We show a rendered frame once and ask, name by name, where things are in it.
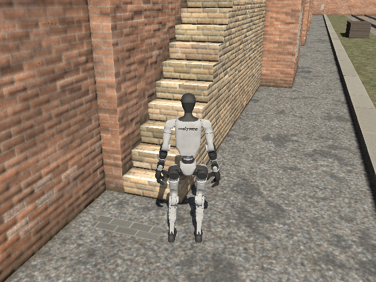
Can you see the right robot hand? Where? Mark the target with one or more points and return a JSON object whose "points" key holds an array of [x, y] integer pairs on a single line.
{"points": [[216, 179]]}

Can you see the robot right forearm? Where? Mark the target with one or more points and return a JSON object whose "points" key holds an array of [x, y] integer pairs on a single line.
{"points": [[213, 160]]}

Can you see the left robot hand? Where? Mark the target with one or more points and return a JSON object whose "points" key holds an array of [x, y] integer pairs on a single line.
{"points": [[158, 176]]}

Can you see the left robot shin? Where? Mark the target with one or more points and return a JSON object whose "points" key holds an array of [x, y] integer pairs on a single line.
{"points": [[172, 215]]}

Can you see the right robot upper arm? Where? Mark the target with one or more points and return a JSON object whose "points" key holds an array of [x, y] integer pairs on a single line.
{"points": [[206, 124]]}

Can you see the left robot upper arm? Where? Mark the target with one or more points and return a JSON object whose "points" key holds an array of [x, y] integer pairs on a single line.
{"points": [[170, 124]]}

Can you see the robot left forearm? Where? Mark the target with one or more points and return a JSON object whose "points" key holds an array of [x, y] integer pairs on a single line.
{"points": [[161, 159]]}

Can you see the left robot thigh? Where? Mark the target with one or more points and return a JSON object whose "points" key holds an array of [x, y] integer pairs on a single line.
{"points": [[174, 175]]}

